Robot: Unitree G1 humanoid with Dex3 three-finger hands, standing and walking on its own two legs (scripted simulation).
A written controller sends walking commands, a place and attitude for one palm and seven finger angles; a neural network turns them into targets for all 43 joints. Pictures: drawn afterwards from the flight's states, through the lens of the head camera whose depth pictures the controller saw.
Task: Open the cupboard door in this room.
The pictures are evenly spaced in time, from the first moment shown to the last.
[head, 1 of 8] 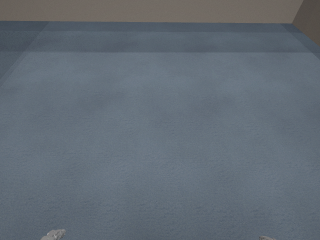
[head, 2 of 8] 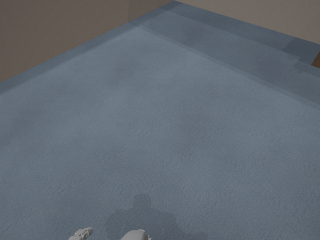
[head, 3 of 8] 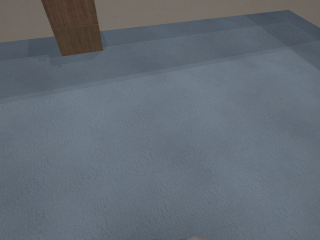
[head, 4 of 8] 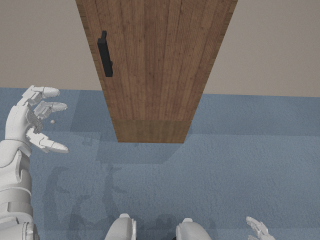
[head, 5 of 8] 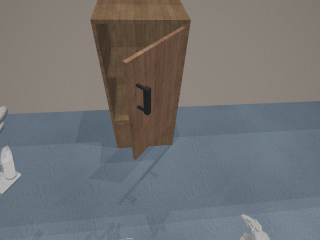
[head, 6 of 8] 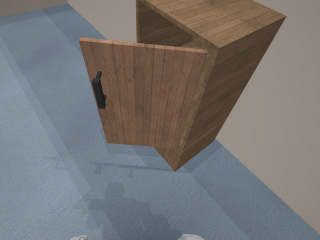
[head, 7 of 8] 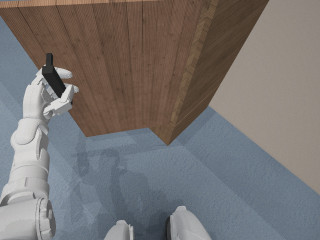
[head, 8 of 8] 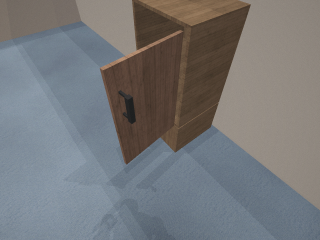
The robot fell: no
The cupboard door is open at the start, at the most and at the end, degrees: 0 97 97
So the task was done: yes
